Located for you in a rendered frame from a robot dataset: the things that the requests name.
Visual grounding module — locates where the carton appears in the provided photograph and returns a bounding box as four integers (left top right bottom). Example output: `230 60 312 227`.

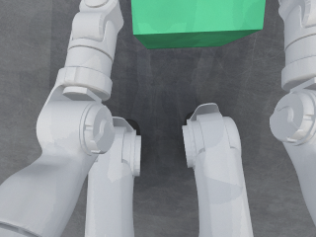
131 0 266 49

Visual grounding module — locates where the robot right upper arm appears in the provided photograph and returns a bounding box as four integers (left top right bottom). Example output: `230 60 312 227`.
270 89 316 227

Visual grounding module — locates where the robot right foot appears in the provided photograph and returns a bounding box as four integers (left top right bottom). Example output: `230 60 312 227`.
184 112 194 125

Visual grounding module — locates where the robot left forearm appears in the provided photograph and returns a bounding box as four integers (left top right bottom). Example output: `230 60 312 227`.
36 0 124 135

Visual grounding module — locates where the robot left upper arm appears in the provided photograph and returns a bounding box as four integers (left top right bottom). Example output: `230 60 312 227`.
0 100 116 237

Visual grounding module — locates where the robot foot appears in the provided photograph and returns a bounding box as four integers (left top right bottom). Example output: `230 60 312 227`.
184 112 194 125
126 119 140 136

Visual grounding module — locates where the robot left foot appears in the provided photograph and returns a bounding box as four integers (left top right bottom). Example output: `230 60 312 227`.
126 119 140 136

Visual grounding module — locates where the robot right forearm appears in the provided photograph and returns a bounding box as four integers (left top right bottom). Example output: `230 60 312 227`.
277 0 316 93

